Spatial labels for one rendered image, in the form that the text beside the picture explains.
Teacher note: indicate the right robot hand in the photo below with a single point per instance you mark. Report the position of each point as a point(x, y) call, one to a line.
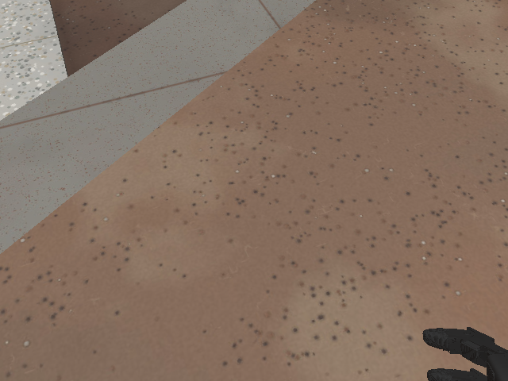
point(473, 345)

